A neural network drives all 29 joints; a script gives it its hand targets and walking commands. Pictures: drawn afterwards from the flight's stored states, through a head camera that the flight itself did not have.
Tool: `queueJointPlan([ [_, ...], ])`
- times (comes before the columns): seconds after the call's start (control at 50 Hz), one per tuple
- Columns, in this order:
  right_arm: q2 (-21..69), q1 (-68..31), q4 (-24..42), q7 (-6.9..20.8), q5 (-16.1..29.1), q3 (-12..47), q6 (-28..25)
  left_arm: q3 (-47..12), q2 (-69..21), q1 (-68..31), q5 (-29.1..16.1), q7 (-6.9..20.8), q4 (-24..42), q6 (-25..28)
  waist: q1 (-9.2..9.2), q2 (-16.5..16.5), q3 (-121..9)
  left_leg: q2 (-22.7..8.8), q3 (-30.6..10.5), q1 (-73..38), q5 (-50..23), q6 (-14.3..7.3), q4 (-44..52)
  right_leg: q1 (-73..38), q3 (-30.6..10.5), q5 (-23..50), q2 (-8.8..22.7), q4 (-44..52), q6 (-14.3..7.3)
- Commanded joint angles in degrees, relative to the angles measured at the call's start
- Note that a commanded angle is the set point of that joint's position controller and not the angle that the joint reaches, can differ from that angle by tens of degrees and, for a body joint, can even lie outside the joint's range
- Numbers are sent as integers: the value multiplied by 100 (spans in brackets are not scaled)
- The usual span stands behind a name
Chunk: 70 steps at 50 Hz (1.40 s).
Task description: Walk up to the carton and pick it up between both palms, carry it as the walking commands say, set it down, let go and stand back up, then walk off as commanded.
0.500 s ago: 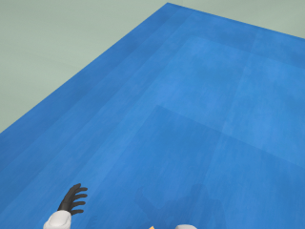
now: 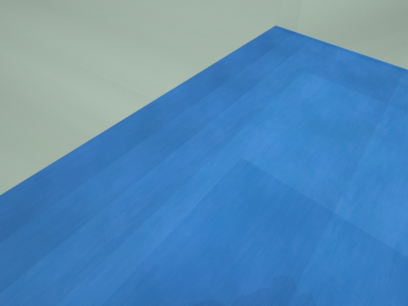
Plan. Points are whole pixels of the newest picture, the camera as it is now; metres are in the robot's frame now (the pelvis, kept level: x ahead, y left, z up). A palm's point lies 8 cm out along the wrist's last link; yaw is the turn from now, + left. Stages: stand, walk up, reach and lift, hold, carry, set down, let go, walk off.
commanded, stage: stand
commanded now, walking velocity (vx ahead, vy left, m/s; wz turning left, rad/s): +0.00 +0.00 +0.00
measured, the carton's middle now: out of the picture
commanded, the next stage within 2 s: none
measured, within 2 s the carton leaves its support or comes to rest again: neither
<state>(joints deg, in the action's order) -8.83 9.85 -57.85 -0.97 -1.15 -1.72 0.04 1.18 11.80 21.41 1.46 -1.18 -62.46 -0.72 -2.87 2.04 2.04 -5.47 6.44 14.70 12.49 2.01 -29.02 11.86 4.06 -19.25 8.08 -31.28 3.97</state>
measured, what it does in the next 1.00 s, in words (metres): stands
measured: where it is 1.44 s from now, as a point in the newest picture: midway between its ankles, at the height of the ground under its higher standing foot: outside the picture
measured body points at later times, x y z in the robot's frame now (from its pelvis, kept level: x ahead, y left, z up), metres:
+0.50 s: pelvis +0.01 -0.02 +0.01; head +0.01 -0.02 +0.46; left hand +0.02 +0.22 -0.15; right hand +0.00 -0.26 -0.15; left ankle +0.03 +0.14 -0.74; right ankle -0.01 -0.18 -0.74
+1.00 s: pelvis +0.01 -0.01 +0.01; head +0.02 -0.01 +0.46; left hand +0.00 +0.22 -0.15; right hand +0.01 -0.25 -0.15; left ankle +0.03 +0.14 -0.74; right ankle -0.01 -0.18 -0.74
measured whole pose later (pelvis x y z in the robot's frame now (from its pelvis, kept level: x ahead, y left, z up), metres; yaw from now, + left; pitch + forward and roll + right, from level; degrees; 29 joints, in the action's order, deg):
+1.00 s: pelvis +0.01 -0.01 +0.01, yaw +0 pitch -1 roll +0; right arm -9.7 16.7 -63.6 -1.3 -0.6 -0.4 -0.3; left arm 0.2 9.6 18.3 0.8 -1.7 -63.0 0.3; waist 0.2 0.2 1.6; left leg -6.5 5.8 11.6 10.5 3.6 -23.7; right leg 7.3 5.6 -13.5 6.8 -22.6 4.7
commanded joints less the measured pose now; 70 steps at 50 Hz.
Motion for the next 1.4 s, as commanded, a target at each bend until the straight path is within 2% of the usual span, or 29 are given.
queueJointPlan([
  [0.0,-896,237,29,-25,83,-141,30,-15,140,464,46,-3,91,50,138,-1022,151,-535,-526,183,271,-179,1218,-128,255,867,-179,556,60],
  [0.02,-887,291,-14,-8,101,-149,31,-21,190,510,54,-8,94,89,155,-927,145,-468,-494,155,392,-109,1159,-195,167,960,-43,745,77],
  [0.04,-732,347,-17,4,110,-108,29,6,363,432,18,-11,104,103,212,-572,265,-366,-401,90,454,-25,1149,25,82,870,69,895,109],
  [0.06,-670,384,-59,5,103,-92,24,26,401,307,3,-13,115,110,231,-293,378,-302,-287,-70,194,29,1013,198,56,818,79,1038,120],
  [0.08,-651,489,-114,-4,93,-93,13,35,401,215,-2,-21,139,120,262,-164,390,-267,-233,-174,-117,44,897,211,53,875,90,1137,104],
  [0.12,-643,618,-168,7,80,-87,-22,52,383,145,-24,-46,159,124,265,-38,267,-254,-208,-278,-510,39,818,75,65,1033,87,1181,49],
  [0.18,-603,685,-217,18,59,-56,-56,65,366,83,-53,-56,168,127,248,4,166,-257,-188,-285,-606,56,840,-106,75,1043,76,1226,-3],
  [0.34,-658,928,-343,-9,41,-24,-62,76,349,-114,-72,-47,179,102,273,-65,215,-263,-158,-254,-583,128,936,-165,87,877,40,1326,-68],
  [0.58,-656,1075,-449,-39,51,7,-55,30,303,-82,-68,-42,87,107,326,-225,243,-268,-153,-342,-573,114,972,-83,97,880,-7,1359,-98],
  [1.38,-579,1132,-427,-64,50,125,-58,-74,255,220,-67,-91,38,133,310,-203,171,-226,-105,-306,-725,-76,821,-21,180,1065,-17,1254,-181],
])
